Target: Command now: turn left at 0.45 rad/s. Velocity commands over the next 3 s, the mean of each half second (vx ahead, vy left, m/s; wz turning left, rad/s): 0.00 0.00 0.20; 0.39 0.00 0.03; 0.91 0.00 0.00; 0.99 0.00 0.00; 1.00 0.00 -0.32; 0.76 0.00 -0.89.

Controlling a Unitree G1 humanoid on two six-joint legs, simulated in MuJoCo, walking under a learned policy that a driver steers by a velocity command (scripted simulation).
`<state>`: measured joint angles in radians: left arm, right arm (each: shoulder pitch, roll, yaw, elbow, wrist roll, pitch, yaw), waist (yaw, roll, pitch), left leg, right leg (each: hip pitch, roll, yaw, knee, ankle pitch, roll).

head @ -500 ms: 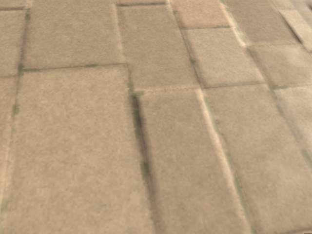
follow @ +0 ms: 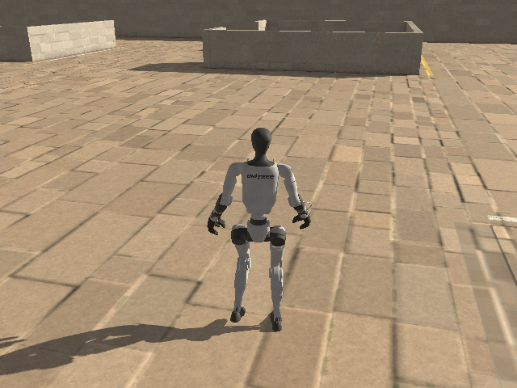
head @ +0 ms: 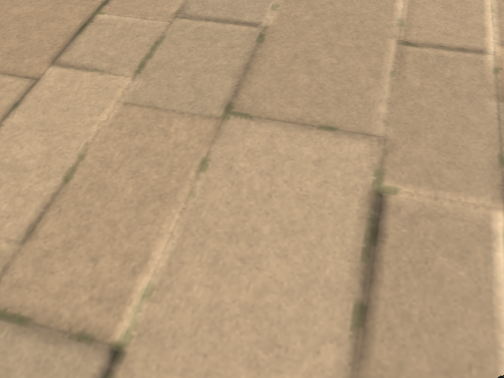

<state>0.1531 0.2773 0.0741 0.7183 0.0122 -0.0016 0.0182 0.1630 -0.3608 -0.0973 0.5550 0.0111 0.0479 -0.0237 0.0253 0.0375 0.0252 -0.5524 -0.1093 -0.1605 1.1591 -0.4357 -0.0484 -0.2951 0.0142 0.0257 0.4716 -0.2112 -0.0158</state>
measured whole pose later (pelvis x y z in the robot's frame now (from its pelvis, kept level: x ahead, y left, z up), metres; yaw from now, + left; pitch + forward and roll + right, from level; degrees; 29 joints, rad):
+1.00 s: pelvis +0.11 -0.03 -0.01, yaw +4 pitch +2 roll +0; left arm 0.36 0.28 0.05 0.83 0.04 -0.06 -0.03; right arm 0.29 -0.29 -0.06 0.75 -0.04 -0.05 0.03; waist 0.03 0.04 -0.04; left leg -0.46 0.00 -0.07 1.12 -0.32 0.09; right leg -0.27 0.01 -0.07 0.56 -0.33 -0.05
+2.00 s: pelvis +0.98 +0.01 +0.00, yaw +4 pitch +0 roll -2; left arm 0.35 0.29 0.05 0.93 0.03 -0.08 -0.02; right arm 0.23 -0.27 -0.02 0.86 -0.03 -0.08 0.02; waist 0.01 0.03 0.04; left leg -0.48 0.05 -0.06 1.28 -0.26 0.10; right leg -0.23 0.09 -0.11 0.46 -0.23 -0.10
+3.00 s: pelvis +1.89 -0.02 -0.01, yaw -36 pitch +2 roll +1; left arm 0.33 0.28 0.08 0.79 -0.03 -0.02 0.02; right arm -0.06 -0.25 -0.04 0.60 -0.01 -0.12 -0.03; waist 0.08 0.01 0.09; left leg -0.68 0.05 -0.19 0.79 -0.16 -0.09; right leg -0.20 0.22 0.14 0.48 -0.27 -0.17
